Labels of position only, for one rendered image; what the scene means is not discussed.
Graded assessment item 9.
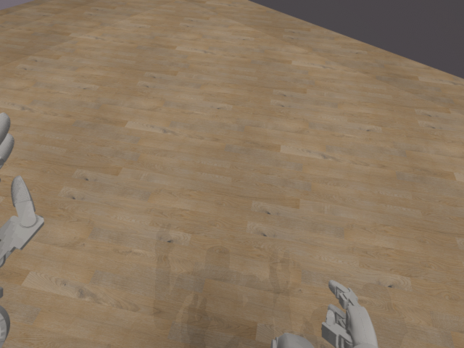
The robot right hand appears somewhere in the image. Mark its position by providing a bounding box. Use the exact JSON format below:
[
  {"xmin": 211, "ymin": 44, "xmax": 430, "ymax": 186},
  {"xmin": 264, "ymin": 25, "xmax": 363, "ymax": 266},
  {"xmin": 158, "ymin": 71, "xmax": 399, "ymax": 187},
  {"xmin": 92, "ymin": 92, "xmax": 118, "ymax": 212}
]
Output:
[{"xmin": 322, "ymin": 280, "xmax": 378, "ymax": 348}]

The robot right thigh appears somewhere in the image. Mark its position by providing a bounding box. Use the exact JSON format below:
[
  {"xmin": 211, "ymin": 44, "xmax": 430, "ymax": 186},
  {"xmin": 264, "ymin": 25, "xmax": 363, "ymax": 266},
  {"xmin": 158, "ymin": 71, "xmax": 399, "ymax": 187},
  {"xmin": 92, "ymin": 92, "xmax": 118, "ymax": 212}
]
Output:
[{"xmin": 270, "ymin": 333, "xmax": 314, "ymax": 348}]

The robot left hand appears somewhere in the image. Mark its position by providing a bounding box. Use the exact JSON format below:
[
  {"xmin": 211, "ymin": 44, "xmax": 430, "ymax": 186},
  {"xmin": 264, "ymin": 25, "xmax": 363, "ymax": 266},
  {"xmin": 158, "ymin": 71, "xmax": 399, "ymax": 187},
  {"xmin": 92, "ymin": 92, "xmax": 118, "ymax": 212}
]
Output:
[{"xmin": 0, "ymin": 112, "xmax": 44, "ymax": 268}]

